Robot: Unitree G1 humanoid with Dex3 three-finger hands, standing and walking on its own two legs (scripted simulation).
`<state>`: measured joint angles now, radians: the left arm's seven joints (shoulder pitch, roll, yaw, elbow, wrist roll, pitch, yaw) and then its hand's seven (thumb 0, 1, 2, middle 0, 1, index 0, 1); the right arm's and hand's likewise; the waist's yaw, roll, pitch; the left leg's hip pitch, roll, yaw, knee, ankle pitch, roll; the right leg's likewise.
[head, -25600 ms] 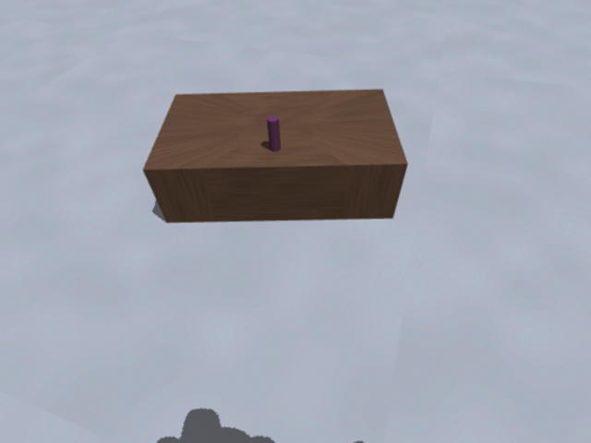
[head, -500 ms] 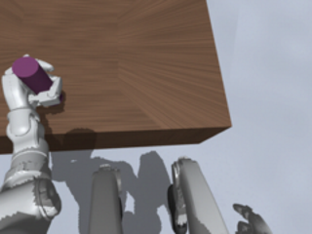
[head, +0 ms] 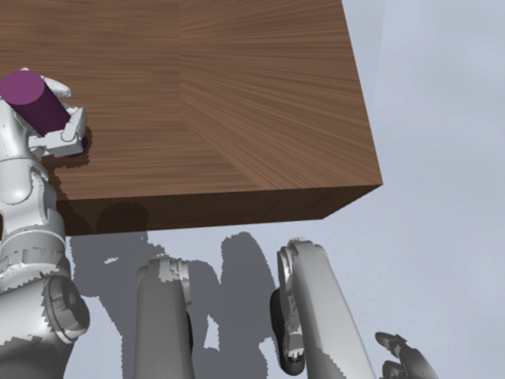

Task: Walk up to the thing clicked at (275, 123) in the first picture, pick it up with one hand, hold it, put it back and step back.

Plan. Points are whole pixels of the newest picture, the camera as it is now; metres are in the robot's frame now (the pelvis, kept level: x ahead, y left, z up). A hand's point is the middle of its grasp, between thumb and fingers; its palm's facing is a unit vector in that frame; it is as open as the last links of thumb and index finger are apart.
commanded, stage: lower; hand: left
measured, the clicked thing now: (51, 120) +0.50 +0.26 -0.01
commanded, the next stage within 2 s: loosen in 0.72 s
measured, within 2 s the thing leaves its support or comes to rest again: rests again in 0.52 s
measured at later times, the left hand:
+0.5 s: hand (71, 124) +0.51 +0.25 -0.03, palm faces +0.20 -0.98 -0.05, open 6.2 cm
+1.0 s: hand (74, 126) +0.51 +0.25 -0.04, palm faces +0.21 -0.98 -0.01, open 6.3 cm
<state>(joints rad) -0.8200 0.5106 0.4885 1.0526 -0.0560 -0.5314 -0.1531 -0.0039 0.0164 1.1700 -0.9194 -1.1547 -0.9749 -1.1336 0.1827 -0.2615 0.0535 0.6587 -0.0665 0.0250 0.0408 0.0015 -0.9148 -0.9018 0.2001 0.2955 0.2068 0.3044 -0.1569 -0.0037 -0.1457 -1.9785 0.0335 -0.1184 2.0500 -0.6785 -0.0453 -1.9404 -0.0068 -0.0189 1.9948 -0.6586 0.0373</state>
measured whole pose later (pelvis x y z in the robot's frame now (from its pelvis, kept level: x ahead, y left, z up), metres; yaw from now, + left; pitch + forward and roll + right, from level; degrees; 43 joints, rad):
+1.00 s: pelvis -0.01 +0.00 -0.04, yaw +0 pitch +34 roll -5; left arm -0.87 0.52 0.50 1.07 -0.07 -0.52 -0.15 0.00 0.03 1.03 -0.94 -1.09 -1.00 -1.06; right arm 0.17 -0.28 0.06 0.66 -0.07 0.04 0.05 0.00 -0.91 -0.89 0.20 0.30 0.21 0.30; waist -0.16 0.00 -0.12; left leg -2.09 0.02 -0.12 2.17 -0.68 -0.04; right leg -2.04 -0.01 -0.01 2.12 -0.67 0.05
